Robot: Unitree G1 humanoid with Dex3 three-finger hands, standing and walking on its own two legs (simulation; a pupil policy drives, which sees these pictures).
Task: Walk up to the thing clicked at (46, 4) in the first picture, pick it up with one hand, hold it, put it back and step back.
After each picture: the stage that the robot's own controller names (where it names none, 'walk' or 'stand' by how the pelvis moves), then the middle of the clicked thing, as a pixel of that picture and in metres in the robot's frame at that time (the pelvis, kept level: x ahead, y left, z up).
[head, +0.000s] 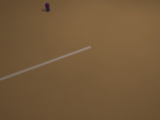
stand; (47, 7) +2.27 +0.53 -0.72
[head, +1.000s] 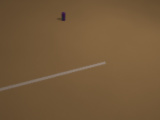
walk; (63, 16) +2.17 +0.23 -0.70
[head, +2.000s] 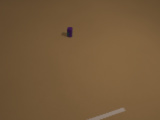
walk; (69, 32) +1.54 +0.10 -0.72
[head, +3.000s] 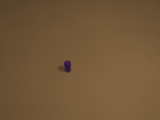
walk; (67, 66) +1.02 +0.13 -0.71
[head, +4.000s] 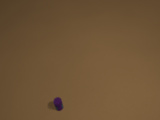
walk; (58, 104) +0.64 +0.24 -0.69
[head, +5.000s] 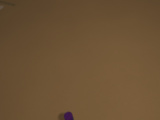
walk; (69, 118) +0.47 +0.19 -0.71
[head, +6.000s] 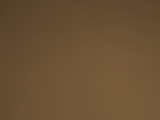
stand; out of the picture +0.40 +0.17 -0.72
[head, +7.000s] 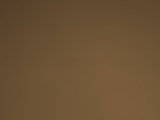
stand; out of the picture +0.39 +0.19 -0.72
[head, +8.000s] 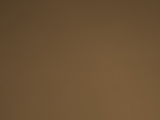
stand; out of the picture +0.40 +0.19 -0.73
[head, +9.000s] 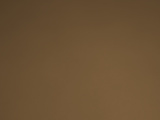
stand; out of the picture +0.39 +0.19 -0.73
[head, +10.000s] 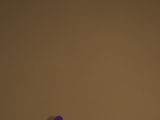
go down; out of the picture +0.40 +0.18 -0.72
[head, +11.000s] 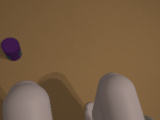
go down; (12, 50) +0.48 +0.23 -0.28
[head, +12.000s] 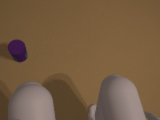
close in; (18, 51) +0.48 +0.23 -0.29
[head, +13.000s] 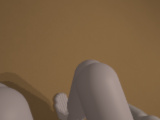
close in; out of the picture +0.46 +0.27 -0.22
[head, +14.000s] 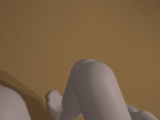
close; out of the picture +0.45 +0.28 -0.23
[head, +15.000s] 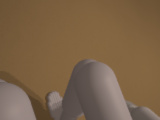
lift; out of the picture +0.40 +0.23 -0.23
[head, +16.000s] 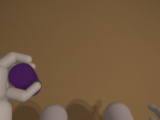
lift; (26, 81) +0.34 +0.19 -0.01
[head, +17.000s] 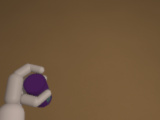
hold; (38, 91) +0.32 +0.16 +0.01
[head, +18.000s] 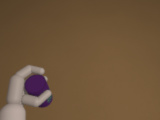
hold; (39, 91) +0.32 +0.16 +0.00
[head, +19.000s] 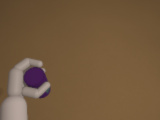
crouch; (38, 83) +0.36 +0.16 -0.04
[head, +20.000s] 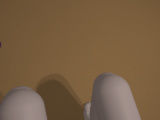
lower; out of the picture +0.49 +0.25 -0.10
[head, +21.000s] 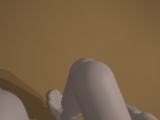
lower; out of the picture +0.44 +0.28 -0.23
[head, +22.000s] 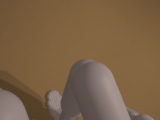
lower; out of the picture +0.44 +0.29 -0.24
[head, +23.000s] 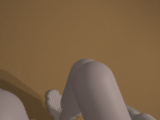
lower; out of the picture +0.44 +0.29 -0.24
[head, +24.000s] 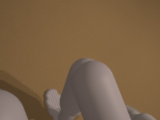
lower; out of the picture +0.45 +0.29 -0.24
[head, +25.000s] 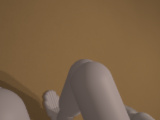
open; out of the picture +0.45 +0.27 -0.24
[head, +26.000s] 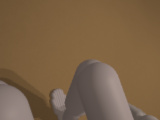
stand; out of the picture +0.44 +0.27 -0.24
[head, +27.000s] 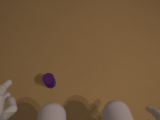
walk; (49, 81) +0.45 +0.18 -0.48
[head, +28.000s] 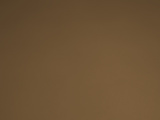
stand; out of the picture +0.40 +0.16 -0.66
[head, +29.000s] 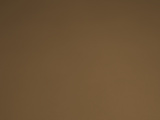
stand; out of the picture +0.40 +0.17 -0.67
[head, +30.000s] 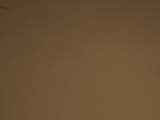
stand; out of the picture +0.41 +0.15 -0.72
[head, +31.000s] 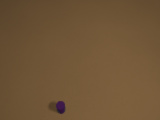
walk; (60, 107) +0.45 +0.14 -0.71
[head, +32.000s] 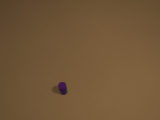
walk; (62, 88) +0.66 +0.21 -0.69
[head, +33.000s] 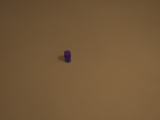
stand; (67, 56) +1.02 +0.16 -0.69
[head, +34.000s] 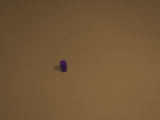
stand; (63, 66) +1.02 +0.19 -0.71
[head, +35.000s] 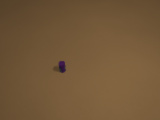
stand; (62, 66) +1.03 +0.21 -0.73
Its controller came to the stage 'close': yes
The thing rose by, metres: 0.71
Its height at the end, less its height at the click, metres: +0.00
